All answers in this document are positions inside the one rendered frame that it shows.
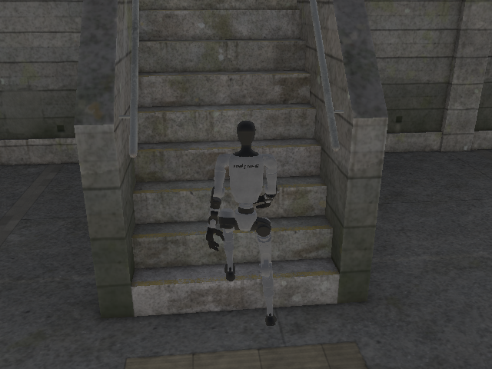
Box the stairs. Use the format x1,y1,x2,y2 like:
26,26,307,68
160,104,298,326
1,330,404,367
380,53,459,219
131,0,340,317

